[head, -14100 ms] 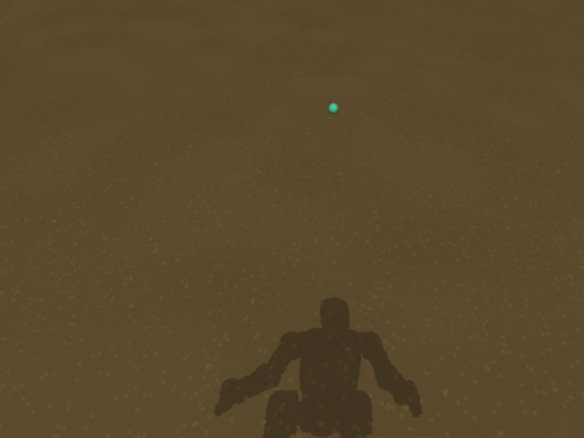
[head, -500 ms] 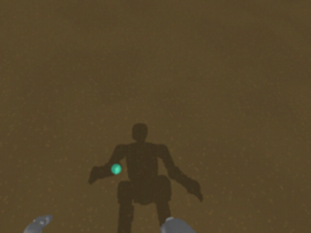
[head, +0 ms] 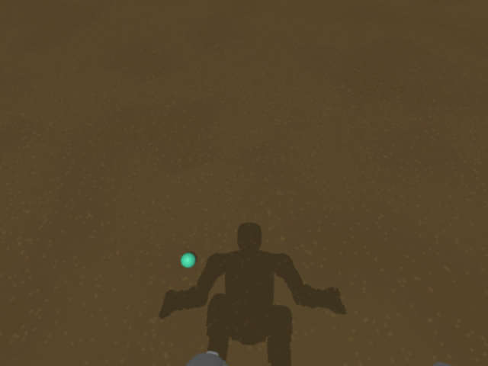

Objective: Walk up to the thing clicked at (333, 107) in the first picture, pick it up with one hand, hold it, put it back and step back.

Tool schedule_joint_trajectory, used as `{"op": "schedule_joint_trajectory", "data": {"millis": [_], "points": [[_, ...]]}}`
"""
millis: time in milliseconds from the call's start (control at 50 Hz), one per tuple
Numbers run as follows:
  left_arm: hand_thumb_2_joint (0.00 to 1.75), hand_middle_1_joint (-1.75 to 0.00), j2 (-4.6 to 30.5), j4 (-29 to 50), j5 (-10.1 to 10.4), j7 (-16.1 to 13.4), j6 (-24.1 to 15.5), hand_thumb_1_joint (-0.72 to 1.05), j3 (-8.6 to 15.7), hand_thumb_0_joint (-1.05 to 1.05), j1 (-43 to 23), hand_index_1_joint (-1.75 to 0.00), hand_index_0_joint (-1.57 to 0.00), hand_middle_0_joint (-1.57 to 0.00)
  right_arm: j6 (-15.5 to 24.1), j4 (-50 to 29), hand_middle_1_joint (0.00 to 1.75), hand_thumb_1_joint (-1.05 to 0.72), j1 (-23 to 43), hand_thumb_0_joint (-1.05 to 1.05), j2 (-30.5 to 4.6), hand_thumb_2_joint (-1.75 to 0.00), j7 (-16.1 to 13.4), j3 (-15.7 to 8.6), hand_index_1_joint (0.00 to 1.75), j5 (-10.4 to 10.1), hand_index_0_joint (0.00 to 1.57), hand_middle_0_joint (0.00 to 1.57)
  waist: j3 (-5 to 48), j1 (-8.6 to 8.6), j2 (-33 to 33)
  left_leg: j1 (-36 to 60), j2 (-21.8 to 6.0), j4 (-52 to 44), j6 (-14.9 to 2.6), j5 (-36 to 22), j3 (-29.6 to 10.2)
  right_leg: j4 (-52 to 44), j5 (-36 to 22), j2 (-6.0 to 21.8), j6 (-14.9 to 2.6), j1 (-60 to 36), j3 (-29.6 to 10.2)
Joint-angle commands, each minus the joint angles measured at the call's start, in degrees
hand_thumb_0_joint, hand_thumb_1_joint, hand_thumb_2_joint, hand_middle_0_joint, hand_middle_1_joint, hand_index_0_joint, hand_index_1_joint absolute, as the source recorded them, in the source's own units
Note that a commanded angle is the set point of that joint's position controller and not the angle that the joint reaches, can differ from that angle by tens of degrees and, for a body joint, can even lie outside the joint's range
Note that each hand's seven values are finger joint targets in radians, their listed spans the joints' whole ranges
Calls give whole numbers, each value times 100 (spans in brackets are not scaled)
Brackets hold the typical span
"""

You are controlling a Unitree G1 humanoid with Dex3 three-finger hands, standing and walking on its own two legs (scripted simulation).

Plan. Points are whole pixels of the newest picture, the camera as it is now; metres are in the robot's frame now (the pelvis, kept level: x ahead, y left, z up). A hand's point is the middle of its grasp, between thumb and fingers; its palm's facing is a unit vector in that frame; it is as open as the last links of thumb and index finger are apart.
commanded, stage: walk up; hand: left
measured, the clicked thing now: (188, 260) +0.64 +0.31 -0.73
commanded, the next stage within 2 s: stand in 1.90 s
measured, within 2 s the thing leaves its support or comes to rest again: neither
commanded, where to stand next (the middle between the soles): +0.27 +0.03 m, yaw +5 degrees
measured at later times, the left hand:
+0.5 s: hand out of the picture -0.10 +0.24 -0.14, palm faces +0.20 -0.93 -0.31, open 7.4 cm
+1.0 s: hand out of the picture -0.14 +0.25 -0.13, palm faces +0.12 -0.89 -0.43, open 7.4 cm
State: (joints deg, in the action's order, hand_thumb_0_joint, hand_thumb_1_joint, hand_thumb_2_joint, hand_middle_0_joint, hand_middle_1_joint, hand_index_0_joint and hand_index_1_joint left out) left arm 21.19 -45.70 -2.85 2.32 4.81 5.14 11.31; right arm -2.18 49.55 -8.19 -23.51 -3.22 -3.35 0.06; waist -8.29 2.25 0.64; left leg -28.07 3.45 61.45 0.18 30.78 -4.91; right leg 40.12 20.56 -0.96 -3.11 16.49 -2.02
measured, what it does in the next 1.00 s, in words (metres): walks backwards: left foot, then right foot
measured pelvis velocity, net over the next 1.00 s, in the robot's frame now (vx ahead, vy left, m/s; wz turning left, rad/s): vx -0.11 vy -0.03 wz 0.13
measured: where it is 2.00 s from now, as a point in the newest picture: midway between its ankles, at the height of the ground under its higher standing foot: outside the picture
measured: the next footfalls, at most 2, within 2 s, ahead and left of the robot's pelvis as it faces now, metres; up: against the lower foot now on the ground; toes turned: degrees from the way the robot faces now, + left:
left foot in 0.32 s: -0.10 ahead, +0.09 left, +0.00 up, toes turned +10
right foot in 0.66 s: -0.08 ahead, -0.16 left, +0.00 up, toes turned +7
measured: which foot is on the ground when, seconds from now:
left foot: up 0.00-0.30, down 0.32-0.68, up 0.70-1.00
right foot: down 0.00-0.38, up 0.40-0.64, down 0.66-1.00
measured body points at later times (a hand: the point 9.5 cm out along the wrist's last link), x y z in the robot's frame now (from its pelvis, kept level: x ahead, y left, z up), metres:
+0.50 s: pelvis -0.12 -0.03 +0.01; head -0.13 -0.01 +0.46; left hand -0.11 +0.29 -0.12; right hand -0.03 -0.33 -0.10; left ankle -0.14 +0.08 -0.72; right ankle -0.07 -0.15 -0.67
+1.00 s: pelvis -0.11 -0.03 +0.01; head -0.07 -0.04 +0.45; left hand -0.15 +0.30 -0.10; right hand +0.03 -0.33 -0.12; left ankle -0.03 +0.14 -0.71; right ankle -0.12 -0.17 -0.72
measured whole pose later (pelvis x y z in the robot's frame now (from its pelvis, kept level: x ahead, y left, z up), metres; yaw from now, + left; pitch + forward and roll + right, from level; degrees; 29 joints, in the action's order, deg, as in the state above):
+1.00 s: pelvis -0.11 -0.03 +0.01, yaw +8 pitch -3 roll +0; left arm 22.3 -51.9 -1.1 -0.2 -3.1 3.2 20.3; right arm -0.7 51.9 -11.3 -23.3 2.2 -4.6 1.5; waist -7.4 2.3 -2.5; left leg -23.6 -3.4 39.0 -0.3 16.0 -1.6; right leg 32.4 20.7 1.6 1.1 8.6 0.0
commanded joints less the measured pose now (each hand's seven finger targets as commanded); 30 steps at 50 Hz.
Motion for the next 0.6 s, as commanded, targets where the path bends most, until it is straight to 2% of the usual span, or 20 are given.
{"op": "schedule_joint_trajectory", "data": {"millis": [0,20,80,140,180,240,260,300,320,340,360,380,400,420,440,460,500,540,560,580], "points": [[90,-30,1348,790,-33,-223,-164,90,454,0,-689,-30,-20,-20,168,-254,30,-90,-509,0,-958,-90,-113,-202,30,-31,20,20,497,-228,651,-160,279,1030,67,-341,-357,-1534,-2401,1040,-475,12,-921],[90,-30,1309,869,-58,-228,-170,90,449,0,-592,-30,-20,-20,198,-281,30,-90,-572,0,-1002,-90,-139,-200,30,0,20,20,693,-154,646,-116,245,1008,94,-272,-267,-1459,-2635,1109,-695,-281,-923],[90,-30,1095,833,-52,-267,-229,90,397,0,6,-30,-20,-20,281,-356,30,-90,-459,0,-960,-90,-146,-164,30,44,20,20,1076,133,642,-505,59,17,153,-37,-64,-1376,-2644,1253,-846,-1607,-1019],[90,-30,1231,754,-51,-299,-271,90,439,0,280,-30,-20,-20,291,-393,30,-90,-428,0,-986,-90,-72,-192,30,111,20,20,1215,274,708,-327,-122,-799,107,75,-55,-1591,-1427,1590,-855,-1871,-1524],[90,-30,1335,728,-32,-310,-297,90,472,0,237,-30,-20,-20,302,-325,30,-90,-589,0,-1023,-90,-12,-204,30,136,20,20,1276,199,745,65,-282,-1467,-17,80,23,-1769,-654,1794,-886,-1655,-1740],[90,-30,1493,695,-8,-246,-306,90,439,0,-100,-30,-20,-20,256,-24,30,-90,-1092,0,-1096,-90,104,-261,30,136,20,20,1123,-84,656,1130,-244,-1966,-254,66,462,-2396,1152,1750,-667,-403,-1551],[90,-30,1517,703,-3,-223,-303,90,429,0,-196,-30,-20,-20,250,46,30,-90,-1262,0,-1079,-90,141,-271,30,119,20,20,1083,-199,675,1413,-221,-2439,-337,-66,571,-2454,1444,1702,-597,-171,-1467],[90,-30,1428,678,19,-181,-312,90,342,0,-377,-30,-20,-20,254,211,30,-90,-1567,0,-1017,-90,201,-297,30,156,20,20,961,-400,553,2216,-186,-3306,-486,-633,639,-2392,1875,1425,-203,574,-1014],[90,-30,1236,600,26,-164,-314,90,264,0,-294,-30,-20,-20,267,275,30,-90,-1614,0,-1067,-90,207,-335,30,208,20,20,918,-425,140,2576,-373,-3777,-595,-289,209,-2066,1944,1100,126,1023,-700],[90,-30,941,579,102,-131,-333,90,166,0,-297,-30,-20,-20,293,164,30,-90,-1367,0,-1291,-90,207,-364,30,289,20,20,769,-439,-982,2387,-1373,-4668,-995,1187,-1536,-956,1680,370,552,1632,-95],[90,-30,1230,454,143,-146,-333,90,351,0,-596,-30,-20,-20,291,-79,30,-90,-675,0,-1736,-90,208,-424,30,322,20,20,293,-503,-1643,729,-2521,-5324,-1578,2470,-2934,808,1155,15,398,1223,183],[90,-30,1486,338,121,-132,-330,90,455,0,-388,-30,-20,-20,346,-291,30,-90,33,0,-1747,-90,172,-432,30,323,20,20,-135,-193,-1393,-429,-2793,-5500,-1770,2618,-2964,1866,926,273,343,619,-429],[90,-30,1419,155,159,-76,-341,90,448,0,-155,-30,-20,-20,419,-346,30,-90,359,0,-1372,-90,136,-305,30,373,20,20,-228,13,-682,-372,-2187,-5154,-1426,1405,-1997,1826,645,119,304,355,-521],[90,-30,1145,21,217,-47,-347,90,380,0,83,-30,-20,-20,479,-335,30,-90,431,0,-1072,-90,133,-180,30,372,20,20,-107,139,-525,377,-1629,-4933,-1106,143,-1194,1650,263,-128,260,653,-602],[90,-30,1033,-88,230,-59,-357,90,317,0,278,-30,-20,-20,505,-306,30,-90,308,0,-952,-90,140,-149,30,345,20,20,41,170,-557,773,-1488,-4862,-922,-261,-903,1687,256,-224,211,842,-586],[90,-30,1113,-184,205,-54,-352,90,303,0,483,-30,-20,-20,510,-289,30,-90,215,0,-1057,-90,163,-197,30,330,20,20,180,131,-624,985,-1403,-4920,-810,-88,-708,1793,198,-301,252,890,-417],[90,-30,1117,-225,205,-48,-387,90,260,0,508,-30,-20,-20,457,-253,30,-90,107,0,-1284,-90,231,-323,30,341,20,20,166,-89,-1205,1124,-1342,-4899,-802,606,-579,1196,332,-208,398,761,-62],[90,-30,1147,-193,193,-77,-531,90,219,0,309,-30,-20,-20,380,-231,30,-90,-178,0,-1335,-90,302,-401,30,355,20,20,234,-343,-1453,1672,-1468,-4663,-1011,476,-561,342,792,-38,462,834,250],[90,-30,1151,-233,184,-102,-593,90,217,0,357,-30,-20,-20,341,-234,30,-90,-254,0,-1389,-90,331,-442,30,351,20,20,283,-339,-1534,1609,-1650,-4564,-1139,514,-630,-84,965,102,398,536,260],[90,-30,1176,-331,179,-129,-653,90,227,0,495,-30,-20,-20,291,-244,30,-90,-261,0,-1418,-90,357,-459,30,357,20,20,291,-289,-1428,1490,-1615,-4359,-1173,492,-560,-549,959,66,329,221,322]]}}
